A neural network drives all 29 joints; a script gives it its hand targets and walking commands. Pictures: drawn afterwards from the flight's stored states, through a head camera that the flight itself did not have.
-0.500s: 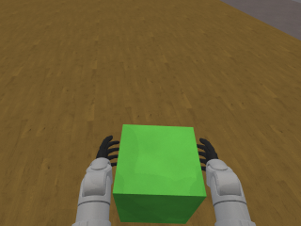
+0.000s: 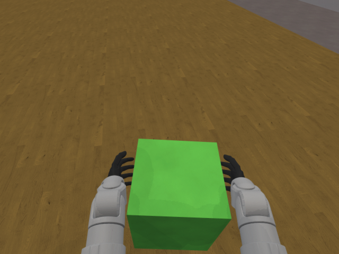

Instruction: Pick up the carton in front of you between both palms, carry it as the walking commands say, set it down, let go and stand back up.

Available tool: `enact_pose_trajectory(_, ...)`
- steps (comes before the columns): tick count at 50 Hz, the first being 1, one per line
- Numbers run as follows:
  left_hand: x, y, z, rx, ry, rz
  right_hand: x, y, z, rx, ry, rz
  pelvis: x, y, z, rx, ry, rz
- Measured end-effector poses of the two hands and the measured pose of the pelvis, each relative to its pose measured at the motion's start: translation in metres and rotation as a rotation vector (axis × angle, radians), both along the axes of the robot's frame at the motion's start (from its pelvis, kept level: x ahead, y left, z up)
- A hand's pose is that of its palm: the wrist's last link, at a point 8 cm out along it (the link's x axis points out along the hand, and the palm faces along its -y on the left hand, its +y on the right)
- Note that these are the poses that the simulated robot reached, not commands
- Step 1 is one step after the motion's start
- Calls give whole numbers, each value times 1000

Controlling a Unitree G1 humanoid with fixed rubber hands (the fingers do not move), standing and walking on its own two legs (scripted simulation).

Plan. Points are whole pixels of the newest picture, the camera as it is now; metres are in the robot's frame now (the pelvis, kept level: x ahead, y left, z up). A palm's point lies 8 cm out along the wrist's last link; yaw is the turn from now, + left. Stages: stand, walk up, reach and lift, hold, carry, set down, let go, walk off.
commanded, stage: carry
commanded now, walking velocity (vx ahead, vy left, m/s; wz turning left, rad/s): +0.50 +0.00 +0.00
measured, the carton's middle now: (174, 197) +0.30 +0.01 -0.04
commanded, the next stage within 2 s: none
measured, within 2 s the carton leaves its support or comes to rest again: neither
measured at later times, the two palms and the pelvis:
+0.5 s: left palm (136, 136) +0.44 +0.12 +0.06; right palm (233, 135) +0.46 -0.18 +0.04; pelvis +0.17 -0.05 +0.02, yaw +4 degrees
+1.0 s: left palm (138, 113) +0.57 +0.13 +0.05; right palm (223, 116) +0.57 -0.17 +0.03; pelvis +0.28 -0.03 +0.00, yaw +2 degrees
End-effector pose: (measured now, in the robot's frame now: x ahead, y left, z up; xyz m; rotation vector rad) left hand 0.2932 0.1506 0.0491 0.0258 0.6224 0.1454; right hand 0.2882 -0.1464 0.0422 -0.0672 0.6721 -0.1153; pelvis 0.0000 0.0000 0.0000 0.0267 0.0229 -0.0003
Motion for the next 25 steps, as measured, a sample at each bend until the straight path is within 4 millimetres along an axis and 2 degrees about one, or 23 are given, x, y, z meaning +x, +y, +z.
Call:
enact_pose_trajectory(5, 23, -8, 6, 20, 28, -37, 10, -7, -2, 29, 29, -42, 19, 2, 13, -21, 26, -9)
enact_pose_trajectory(9, 47, -17, 19, 17, -5, -39, 31, -17, 9, 50, -3, -60, 40, -6, 19, -25, 33, -6)
enact_pose_trajectory(13, 72, -28, 22, 23, -13, -22, 63, -28, 12, 38, -11, -29, 73, -24, 18, -19, 29, 8)
enact_pose_trajectory(18, 108, -41, 10, 42, 12, 13, 113, -41, 0, 32, 14, 20, 121, -48, 9, -25, 8, 46)
enact_pose_trajectory(22, 130, -39, 3, 22, 51, 57, 147, -39, -3, 24, 53, 57, 147, -56, 17, -13, 24, 64)
enact_pose_trajectory(25, 150, -35, 8, 22, 35, 74, 171, -35, 0, 39, 37, 61, 166, -55, 22, -5, 32, 65)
